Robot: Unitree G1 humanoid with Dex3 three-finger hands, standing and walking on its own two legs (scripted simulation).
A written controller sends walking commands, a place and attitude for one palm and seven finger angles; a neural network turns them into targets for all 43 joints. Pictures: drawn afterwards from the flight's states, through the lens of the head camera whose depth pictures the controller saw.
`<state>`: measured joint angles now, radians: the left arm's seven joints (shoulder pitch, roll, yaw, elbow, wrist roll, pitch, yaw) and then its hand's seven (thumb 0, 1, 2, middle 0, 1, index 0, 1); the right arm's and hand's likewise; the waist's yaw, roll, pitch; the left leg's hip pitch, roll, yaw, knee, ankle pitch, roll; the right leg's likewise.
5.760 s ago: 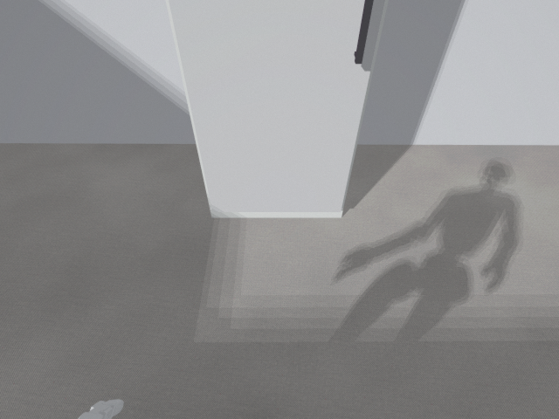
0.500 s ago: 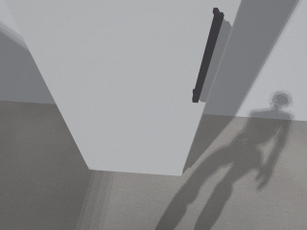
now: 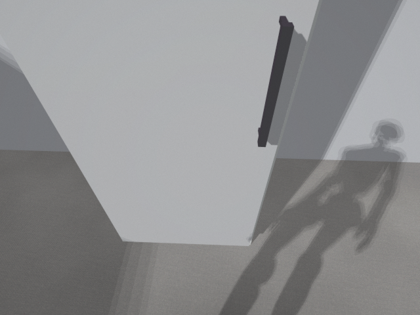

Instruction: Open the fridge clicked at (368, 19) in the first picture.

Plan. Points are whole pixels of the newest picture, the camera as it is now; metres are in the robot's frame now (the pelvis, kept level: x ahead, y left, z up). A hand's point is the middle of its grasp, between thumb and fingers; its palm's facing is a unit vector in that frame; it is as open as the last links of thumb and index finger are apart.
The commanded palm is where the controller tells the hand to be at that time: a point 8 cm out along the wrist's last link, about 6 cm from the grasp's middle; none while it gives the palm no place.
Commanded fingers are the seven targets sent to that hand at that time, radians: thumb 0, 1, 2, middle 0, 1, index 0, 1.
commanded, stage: look again from close up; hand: right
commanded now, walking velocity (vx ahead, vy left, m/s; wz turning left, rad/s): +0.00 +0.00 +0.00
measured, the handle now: (270, 91) +0.52 -0.09 +0.18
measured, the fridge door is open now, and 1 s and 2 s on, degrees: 0 0 0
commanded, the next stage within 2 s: raise the hand to about handle height in 0.80 s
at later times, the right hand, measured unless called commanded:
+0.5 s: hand out of the picture +0.01 -0.18 -0.18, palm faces +0.02 +0.98 -0.20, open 7.4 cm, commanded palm none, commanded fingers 0.00 -0.90 -0.90 0.20 0.30 0.20 0.30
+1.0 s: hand out of the picture +0.11 -0.19 -0.11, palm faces +0.21 +0.96 -0.20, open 7.4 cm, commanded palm +0.11 -0.23 -0.05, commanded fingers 0.00 -0.76 -0.84 0.21 0.39 0.21 0.39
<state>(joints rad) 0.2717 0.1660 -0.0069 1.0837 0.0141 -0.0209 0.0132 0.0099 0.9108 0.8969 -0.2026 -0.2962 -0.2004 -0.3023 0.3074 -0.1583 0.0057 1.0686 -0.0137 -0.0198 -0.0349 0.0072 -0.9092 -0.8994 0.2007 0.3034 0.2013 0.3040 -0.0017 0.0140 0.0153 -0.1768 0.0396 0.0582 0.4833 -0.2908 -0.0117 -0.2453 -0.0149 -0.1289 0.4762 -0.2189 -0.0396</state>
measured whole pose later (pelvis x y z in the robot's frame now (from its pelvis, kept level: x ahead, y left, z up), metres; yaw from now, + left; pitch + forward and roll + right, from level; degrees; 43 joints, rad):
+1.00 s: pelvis +0.00 +0.00 +0.00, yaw -1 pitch -1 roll +0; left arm 0.32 0.19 -0.02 0.95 -0.04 -0.14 0.06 0.01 0.90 0.90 -0.21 -0.30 -0.20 -0.30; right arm 0.43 -0.19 -0.03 0.44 0.10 0.01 -0.08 0.02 -0.90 -0.89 0.20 0.31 0.21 0.31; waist -0.02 0.02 0.03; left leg -0.18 0.05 0.07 0.50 -0.31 0.00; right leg -0.24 -0.01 -0.12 0.48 -0.22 -0.03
